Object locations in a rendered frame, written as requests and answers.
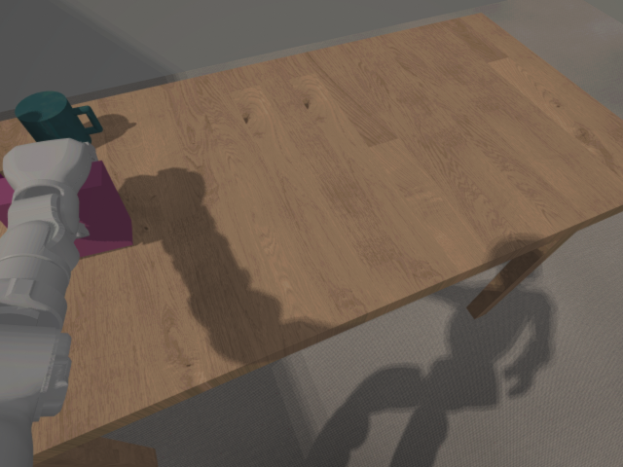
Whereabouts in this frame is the left robot upper arm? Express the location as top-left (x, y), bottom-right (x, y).
top-left (0, 324), bottom-right (72, 467)

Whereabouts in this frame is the table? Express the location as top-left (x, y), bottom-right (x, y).
top-left (0, 13), bottom-right (623, 467)

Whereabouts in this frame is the robot left forearm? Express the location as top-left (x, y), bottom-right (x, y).
top-left (0, 179), bottom-right (80, 331)

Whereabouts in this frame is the robot left hand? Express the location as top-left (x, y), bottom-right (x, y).
top-left (3, 138), bottom-right (98, 239)

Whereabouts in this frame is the sponge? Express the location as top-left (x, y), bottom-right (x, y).
top-left (0, 161), bottom-right (133, 257)

